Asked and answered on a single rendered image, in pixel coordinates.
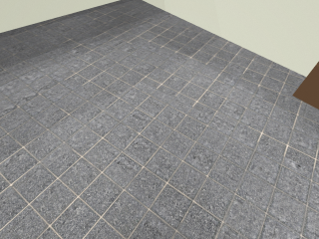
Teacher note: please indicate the cupboard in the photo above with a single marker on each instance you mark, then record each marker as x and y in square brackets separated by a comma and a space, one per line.
[308, 91]

